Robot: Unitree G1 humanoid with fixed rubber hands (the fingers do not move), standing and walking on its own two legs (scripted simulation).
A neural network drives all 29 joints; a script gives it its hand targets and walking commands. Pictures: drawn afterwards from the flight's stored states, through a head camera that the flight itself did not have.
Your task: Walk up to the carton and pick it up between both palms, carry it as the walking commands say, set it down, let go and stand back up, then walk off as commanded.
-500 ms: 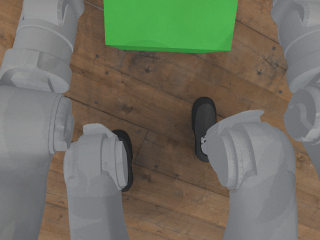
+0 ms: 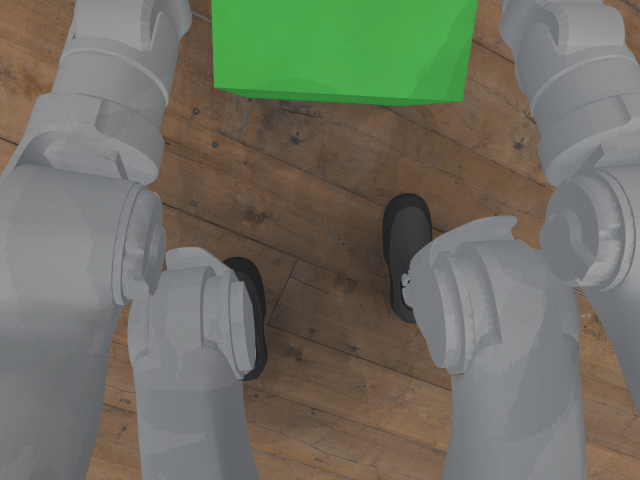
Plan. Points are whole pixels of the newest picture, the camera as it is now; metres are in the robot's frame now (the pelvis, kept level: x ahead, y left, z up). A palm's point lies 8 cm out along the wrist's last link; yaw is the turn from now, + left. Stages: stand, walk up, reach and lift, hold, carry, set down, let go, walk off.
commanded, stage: reach and lift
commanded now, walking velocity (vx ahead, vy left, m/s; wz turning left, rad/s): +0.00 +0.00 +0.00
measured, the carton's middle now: out of the picture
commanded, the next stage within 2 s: none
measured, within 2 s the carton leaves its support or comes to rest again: leaves its support in 0.72 s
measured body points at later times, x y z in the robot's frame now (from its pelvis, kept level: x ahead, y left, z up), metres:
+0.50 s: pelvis +0.01 +0.00 -0.01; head +0.38 -0.01 +0.22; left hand +0.59 +0.08 -0.19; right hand +0.55 -0.23 -0.19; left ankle +0.09 +0.13 -0.34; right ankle +0.15 -0.15 -0.34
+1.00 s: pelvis -0.01 -0.01 +0.02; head +0.35 -0.06 +0.28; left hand +0.60 +0.07 -0.10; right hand +0.54 -0.23 -0.13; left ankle +0.10 +0.13 -0.34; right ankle +0.15 -0.15 -0.34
